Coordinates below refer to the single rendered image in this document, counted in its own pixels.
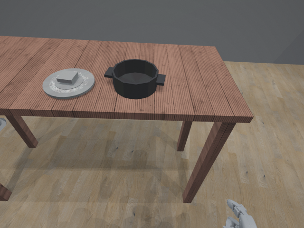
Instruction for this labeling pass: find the table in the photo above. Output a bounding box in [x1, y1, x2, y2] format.
[0, 36, 254, 203]

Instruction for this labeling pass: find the right robot hand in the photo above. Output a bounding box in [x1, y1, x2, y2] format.
[223, 199, 257, 228]

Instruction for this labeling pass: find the pot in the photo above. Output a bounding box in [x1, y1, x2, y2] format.
[104, 59, 166, 99]

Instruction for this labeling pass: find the lid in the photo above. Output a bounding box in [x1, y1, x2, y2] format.
[42, 68, 95, 99]

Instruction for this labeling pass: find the knob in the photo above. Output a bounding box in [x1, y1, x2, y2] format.
[57, 70, 78, 84]

